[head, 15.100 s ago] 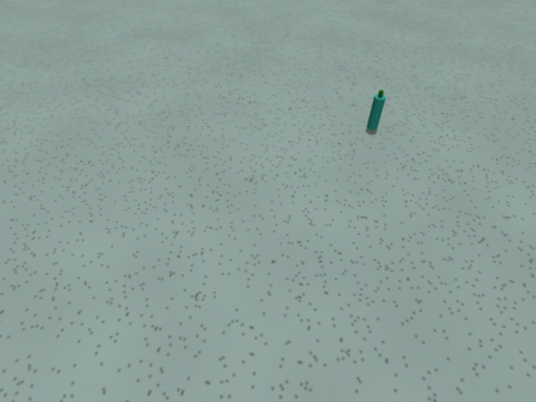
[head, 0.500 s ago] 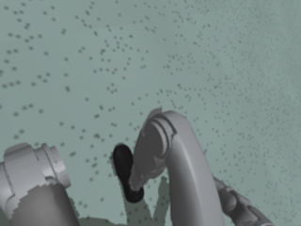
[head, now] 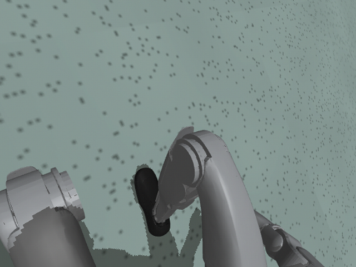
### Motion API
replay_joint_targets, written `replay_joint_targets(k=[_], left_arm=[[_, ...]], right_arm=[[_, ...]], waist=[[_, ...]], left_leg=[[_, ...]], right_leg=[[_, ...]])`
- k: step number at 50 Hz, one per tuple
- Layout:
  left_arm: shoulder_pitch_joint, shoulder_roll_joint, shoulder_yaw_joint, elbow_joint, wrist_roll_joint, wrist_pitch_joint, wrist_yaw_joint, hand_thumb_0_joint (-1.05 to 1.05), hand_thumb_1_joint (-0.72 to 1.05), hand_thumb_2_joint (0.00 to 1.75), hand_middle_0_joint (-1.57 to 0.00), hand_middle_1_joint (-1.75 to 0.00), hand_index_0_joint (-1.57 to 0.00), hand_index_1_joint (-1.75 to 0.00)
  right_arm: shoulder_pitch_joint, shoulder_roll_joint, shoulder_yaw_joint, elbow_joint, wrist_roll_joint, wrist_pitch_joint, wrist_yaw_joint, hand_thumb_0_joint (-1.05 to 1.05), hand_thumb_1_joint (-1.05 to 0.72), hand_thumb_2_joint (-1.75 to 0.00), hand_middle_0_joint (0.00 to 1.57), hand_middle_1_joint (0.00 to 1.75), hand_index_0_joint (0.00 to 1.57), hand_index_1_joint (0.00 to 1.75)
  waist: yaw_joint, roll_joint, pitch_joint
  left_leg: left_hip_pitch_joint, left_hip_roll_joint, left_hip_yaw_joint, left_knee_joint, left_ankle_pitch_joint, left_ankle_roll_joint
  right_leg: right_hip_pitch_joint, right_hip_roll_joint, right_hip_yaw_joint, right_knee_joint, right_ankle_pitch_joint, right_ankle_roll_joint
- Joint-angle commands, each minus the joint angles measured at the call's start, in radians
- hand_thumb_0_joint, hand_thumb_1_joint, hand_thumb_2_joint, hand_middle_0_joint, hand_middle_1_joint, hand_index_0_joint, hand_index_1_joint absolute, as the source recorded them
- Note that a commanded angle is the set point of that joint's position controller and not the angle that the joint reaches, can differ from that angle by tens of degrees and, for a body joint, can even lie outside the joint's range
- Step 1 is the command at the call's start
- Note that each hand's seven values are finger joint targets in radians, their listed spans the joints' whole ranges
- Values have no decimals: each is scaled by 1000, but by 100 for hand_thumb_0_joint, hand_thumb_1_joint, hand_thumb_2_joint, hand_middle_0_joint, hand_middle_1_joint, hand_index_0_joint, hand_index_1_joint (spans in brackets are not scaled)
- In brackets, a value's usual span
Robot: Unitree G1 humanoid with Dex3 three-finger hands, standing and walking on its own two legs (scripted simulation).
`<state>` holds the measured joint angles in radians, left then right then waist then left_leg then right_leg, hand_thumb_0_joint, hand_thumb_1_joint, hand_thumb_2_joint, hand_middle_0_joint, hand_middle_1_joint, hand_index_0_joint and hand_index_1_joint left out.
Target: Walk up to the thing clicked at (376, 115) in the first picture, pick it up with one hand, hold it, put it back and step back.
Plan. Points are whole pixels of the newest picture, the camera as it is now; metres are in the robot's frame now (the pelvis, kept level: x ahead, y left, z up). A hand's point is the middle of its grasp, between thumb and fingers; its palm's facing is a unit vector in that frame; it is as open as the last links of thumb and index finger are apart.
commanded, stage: settle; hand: left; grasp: from the side
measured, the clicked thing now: out of the picture +0.48 +0.32 -0.17
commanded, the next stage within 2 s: lift in 1.72 s
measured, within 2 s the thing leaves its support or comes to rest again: leaves its support in 0.06 s
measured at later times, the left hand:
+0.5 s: hand out of the picture +0.45 +0.35 -0.05, palm faces +0.36 -0.93 -0.08, open 9.6 cm
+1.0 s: hand out of the picture +0.46 +0.33 +0.01, palm faces +0.35 -0.93 -0.07, open 9.6 cm
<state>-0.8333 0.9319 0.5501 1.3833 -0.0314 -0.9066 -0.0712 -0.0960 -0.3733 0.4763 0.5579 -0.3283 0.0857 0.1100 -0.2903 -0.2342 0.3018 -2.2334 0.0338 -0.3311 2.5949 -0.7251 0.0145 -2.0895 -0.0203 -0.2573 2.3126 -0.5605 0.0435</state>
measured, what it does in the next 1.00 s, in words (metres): rises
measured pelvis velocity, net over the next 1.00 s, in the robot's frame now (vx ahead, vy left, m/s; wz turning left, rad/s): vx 0.02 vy -0.01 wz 0.15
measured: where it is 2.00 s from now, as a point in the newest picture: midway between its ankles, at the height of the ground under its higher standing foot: (116, 238)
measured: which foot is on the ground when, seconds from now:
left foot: down 0.00-1.00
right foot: down 0.00-1.00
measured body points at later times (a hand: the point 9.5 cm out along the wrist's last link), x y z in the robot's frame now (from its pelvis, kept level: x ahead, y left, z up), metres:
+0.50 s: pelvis +0.01 +0.00 +0.02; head +0.22 +0.13 +0.39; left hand +0.42 +0.39 -0.04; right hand +0.13 -0.26 -0.06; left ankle +0.08 +0.12 -0.27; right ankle +0.15 -0.12 -0.27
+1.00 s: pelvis +0.02 -0.01 +0.06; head +0.24 +0.09 +0.43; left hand +0.44 +0.38 +0.01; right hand +0.15 -0.27 -0.05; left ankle +0.08 +0.12 -0.27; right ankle +0.15 -0.12 -0.27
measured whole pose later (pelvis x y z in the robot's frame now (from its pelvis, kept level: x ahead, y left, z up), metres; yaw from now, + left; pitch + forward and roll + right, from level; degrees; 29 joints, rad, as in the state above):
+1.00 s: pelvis +0.02 -0.01 +0.06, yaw +9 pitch +33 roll -8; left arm -0.77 0.59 0.50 1.00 -0.08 -0.54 -0.19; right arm 0.12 -0.31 0.13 0.67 -0.11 0.04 0.06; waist -0.19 -0.01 -0.04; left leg -2.20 0.03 -0.11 2.34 -0.72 0.01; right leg -2.16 -0.07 -0.09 2.22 -0.63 0.00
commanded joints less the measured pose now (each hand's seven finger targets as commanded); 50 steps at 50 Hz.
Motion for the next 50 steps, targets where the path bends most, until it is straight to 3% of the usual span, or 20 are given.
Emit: replay_joint_targets(k=[1, 6, 10, 14, 16, 19, 22, 24, 26, 27, 29, 34, 35, 38, 40, 41, 43, 45, 48, 50], left_arm=[[-354, 273, 39, -431, -28, -98, -9, 0, 28, 132, -134, -147, -134, -148], [-371, 241, 51, -541, -52, -38, -12, 0, 19, 130, -132, -146, -132, -147], [-376, 196, 20, -621, -51, 12, -22, 0, 20, 129, -132, -146, -132, -147], [-330, 87, -20, -632, -55, 70, -38, 0, 18, 130, -134, -147, -134, -149], [-365, 48, -48, -647, -64, 91, -44, 0, 18, 130, -134, -148, -134, -149], [-358, 29, -56, -600, -62, 123, -57, 0, 19, 128, -130, -145, -131, -146], [-319, 4, -50, -567, -67, 144, -76, 0, 21, 130, -131, -146, -131, -147], [-328, 28, -32, -587, -68, 150, -86, 0, 22, 132, -132, -147, -132, -148], [-351, 5, -37, -607, -76, 156, -95, 0, 24, 132, -133, -147, -133, -148], [-329, 22, -16, -621, -81, 159, -98, 0, 21, 132, -131, -147, -131, -148], [-352, 7, -31, -635, -91, 169, -111, 0, 22, 132, -130, -146, -130, -147], [-364, 41, 13, -705, -99, 189, -108, 0, 21, 131, -129, -143, -129, -145], [-377, 27, -7, -717, -96, 193, -108, 0, 20, 130, -129, -143, -129, -145], [-364, 40, 19, -735, -96, 206, -103, 0, 17, 131, -132, -145, -131, -147], [-376, 9, -2, -722, -98, 209, -110, 0, 17, 132, -130, -145, -130, -147], [-417, 22, 4, -773, -102, 206, -113, 0, 16, 132, -132, -145, -131, -148], [-378, -3, -4, -720, -103, 222, -117, 0, 15, 131, -130, -143, -129, -146], [-372, 3, 23, -717, -105, 228, -114, 0, 16, 131, -131, -144, -130, -147], [-364, -38, -4, -694, -108, 241, -123, 0, 14, 132, -132, -146, -131, -148], [-364, -11, 29, -698, -100, 247, -116, 0, 16, 133, -132, -145, -131, -148]], right_arm=[[128, -348, -143, 10, 5, 18, -18, 0, -91, -91, 20, 30, 20, 30], [184, -326, -186, 41, 28, 12, -27, 0, -92, -91, 20, 30, 20, 30], [230, -303, -222, 58, 54, 13, -33, 0, -91, -90, 20, 30, 20, 30], [252, -276, -270, 68, 86, 7, -34, 0, -91, -90, 20, 30, 20, 30], [281, -263, -283, 68, 100, 5, -30, 0, -90, -90, 20, 30, 20, 30], [307, -249, -303, 78, 122, 4, -31, 0, -90, -90, 20, 30, 20, 30], [310, -244, -327, 72, 139, 0, -31, 0, -89, -90, 20, 30, 20, 30], [309, -240, -344, 68, 154, -1, -33, 0, -89, -90, 20, 30, 20, 30], [324, -231, -352, 66, 162, -7, -32, 0, -89, -90, 20, 30, 20, 30], [328, -227, -359, 69, 168, -8, -33, 0, -89, -90, 20, 30, 20, 30], [340, -217, -365, 74, 177, -14, -38, 0, -89, -90, 20, 30, 20, 30], [371, -200, -387, 85, 194, -23, -49, 0, -89, -90, 20, 30, 20, 30], [375, -195, -389, 84, 197, -25, -50, 0, -89, -90, 20, 30, 20, 30], [385, -188, -404, 85, 206, -33, -57, 0, -90, -90, 20, 30, 20, 30], [389, -182, -405, 91, 207, -37, -59, 0, -90, -90, 20, 30, 20, 30], [390, -181, -410, 91, 211, -40, -62, 0, -90, -90, 20, 30, 20, 30], [391, -182, -413, 93, 215, -44, -64, 0, -90, -90, 20, 30, 20, 30], [404, -181, -422, 93, 217, -46, -66, 0, -90, -90, 20, 30, 20, 30], [402, -169, -425, 94, 220, -53, -68, 0, -91, -90, 20, 30, 20, 30], [413, -169, -438, 97, 222, -56, -71, 0, -90, -90, 20, 30, 20, 30]], waist=[[-76, 771, -827], [-41, 776, -878], [-22, 780, -908], [3, 735, -905], [-6, 708, -918], [-3, 647, -910], [26, 624, -917], [46, 610, -931], [46, 619, -950], [65, 610, -980], [58, 592, -1004], [91, 598, -1104], [85, 613, -1104], [101, 605, -1116], [87, 600, -1104], [95, 602, -1132], [95, 612, -1121], [99, 576, -1141], [98, 547, -1135], [114, 529, -1157]], left_leg=[[603, 54, 69, -369, 332, -55], [585, 46, 101, -384, 293, -45], [589, 39, 113, -415, 282, -43], [569, 32, 122, -445, 225, -37], [525, 22, 139, -447, 205, -30], [476, 12, 155, -446, 191, -19], [493, 8, 158, -474, 165, -18], [477, 2, 166, -494, 118, -12], [489, 0, 170, -513, 103, -16], [492, -3, 181, -512, 108, -13], [482, -7, 202, -503, 139, -7], [536, -7, 221, -507, 228, -9], [539, -9, 226, -514, 230, -9], [548, -10, 230, -535, 224, -8], [543, -10, 236, -539, 223, -7], [554, -11, 235, -543, 224, -7], [578, -11, 232, -549, 254, -8], [576, -12, 236, -549, 266, -5], [546, -17, 250, -547, 269, 2], [548, -17, 258, -549, 271, 5]], right_leg=[[350, 61, -29, -117, 241, -57], [344, 55, 7, -135, 217, -63], [309, 48, 25, -142, 200, -71], [237, 40, 37, -150, 153, -76], [257, 38, 44, -165, 146, -76], [249, 34, 52, -179, 133, -75], [217, 26, 61, -187, 102, -77], [211, 23, 69, -195, 62, -77], [211, 21, 72, -199, 49, -78], [230, 22, 80, -204, 49, -78], [258, 23, 92, -217, 71, -76], [297, 19, 120, -222, 129, -79], [297, 17, 126, -227, 128, -80], [298, 15, 133, -241, 117, -82], [310, 14, 138, -251, 117, -81], [309, 14, 139, -253, 118, -82], [291, 10, 140, -250, 130, -84], [312, 11, 143, -262, 139, -80], [349, 9, 152, -279, 149, -77], [366, 10, 161, -291, 151, -75]])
